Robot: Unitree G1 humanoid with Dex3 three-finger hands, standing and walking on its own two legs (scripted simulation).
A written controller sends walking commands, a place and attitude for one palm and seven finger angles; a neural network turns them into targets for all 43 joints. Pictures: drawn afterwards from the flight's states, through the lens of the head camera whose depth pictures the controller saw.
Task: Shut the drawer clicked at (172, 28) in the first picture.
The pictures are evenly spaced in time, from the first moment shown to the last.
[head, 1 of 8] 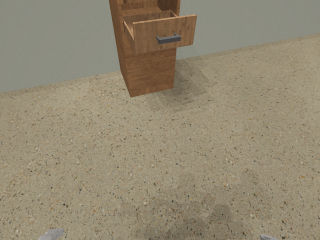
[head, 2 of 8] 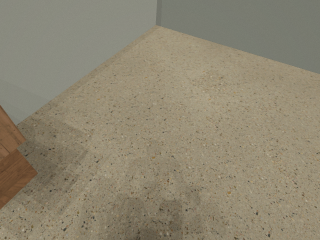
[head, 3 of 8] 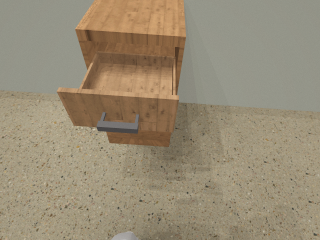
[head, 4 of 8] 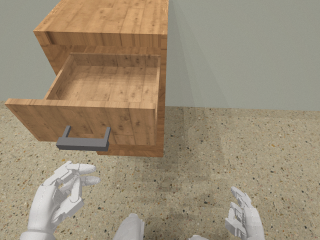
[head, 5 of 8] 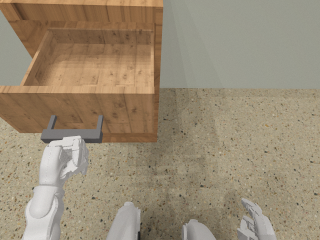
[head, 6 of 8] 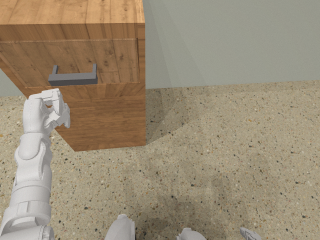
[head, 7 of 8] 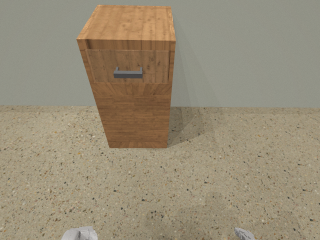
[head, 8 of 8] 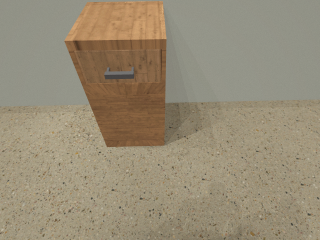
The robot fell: no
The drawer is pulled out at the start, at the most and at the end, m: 0.30 0.30 0.00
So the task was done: yes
